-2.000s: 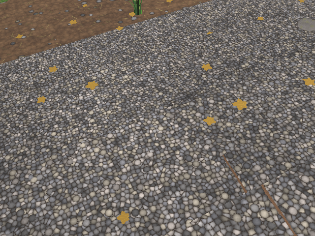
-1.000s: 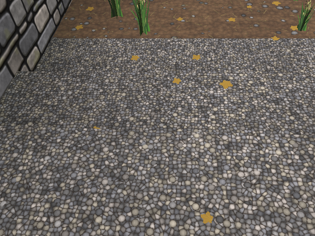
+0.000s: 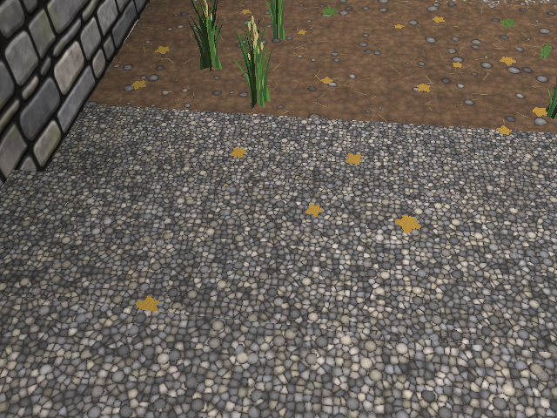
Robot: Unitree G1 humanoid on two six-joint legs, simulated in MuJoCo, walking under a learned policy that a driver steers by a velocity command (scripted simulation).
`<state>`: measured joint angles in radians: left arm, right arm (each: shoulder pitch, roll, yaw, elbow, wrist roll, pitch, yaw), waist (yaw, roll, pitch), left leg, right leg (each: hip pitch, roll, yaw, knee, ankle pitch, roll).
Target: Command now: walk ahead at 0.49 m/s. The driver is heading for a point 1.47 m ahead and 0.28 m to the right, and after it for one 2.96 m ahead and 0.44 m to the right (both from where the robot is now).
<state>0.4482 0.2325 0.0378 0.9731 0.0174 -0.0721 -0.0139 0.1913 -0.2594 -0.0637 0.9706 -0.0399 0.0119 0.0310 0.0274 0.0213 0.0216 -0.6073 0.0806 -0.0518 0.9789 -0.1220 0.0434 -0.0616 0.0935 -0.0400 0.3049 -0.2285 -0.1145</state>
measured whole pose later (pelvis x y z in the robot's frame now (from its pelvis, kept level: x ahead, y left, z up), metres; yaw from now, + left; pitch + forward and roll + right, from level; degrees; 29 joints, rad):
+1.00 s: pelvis +0.60 +0.03 -0.19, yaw +0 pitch -2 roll +1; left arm 0.21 0.22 0.04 0.94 0.01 -0.06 -0.01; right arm 0.31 -0.24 -0.05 0.99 -0.02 -0.03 -0.01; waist -0.01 0.03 0.06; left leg -0.39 0.01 -0.01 1.06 -0.35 0.07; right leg -0.23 0.04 -0.08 0.44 -0.19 -0.10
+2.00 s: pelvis +1.13 +0.15 -0.39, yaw -28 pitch +0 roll +1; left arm 0.04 0.21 0.04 0.77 0.04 0.01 -0.06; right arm 0.46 -0.19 -0.03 0.96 -0.02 -0.07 -0.01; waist -0.03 -0.04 0.03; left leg -0.11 0.01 0.23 0.47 -0.36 0.03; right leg -0.70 -0.02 -0.05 0.95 -0.04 -0.09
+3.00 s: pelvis +1.48 -0.15 -0.38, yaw -52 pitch +1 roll +0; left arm 0.04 0.25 0.03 0.71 0.04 0.00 -0.04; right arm 0.55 -0.22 -0.02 0.85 0.00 -0.05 0.01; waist -0.09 -0.05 0.03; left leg 0.02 -0.05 0.00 0.24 -0.27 0.05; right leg -0.64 -0.07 0.03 0.77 -0.01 0.00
